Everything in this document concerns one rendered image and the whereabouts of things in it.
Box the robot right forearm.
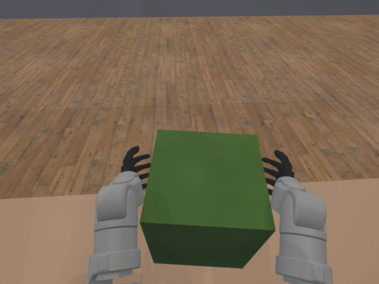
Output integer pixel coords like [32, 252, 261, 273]
[270, 176, 333, 284]

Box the carton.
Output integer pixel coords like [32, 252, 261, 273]
[140, 130, 276, 269]

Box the robot left forearm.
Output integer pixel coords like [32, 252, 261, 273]
[86, 171, 144, 284]

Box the right robot hand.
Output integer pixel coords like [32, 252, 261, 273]
[262, 150, 294, 196]

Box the left robot hand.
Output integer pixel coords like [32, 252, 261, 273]
[121, 146, 151, 189]

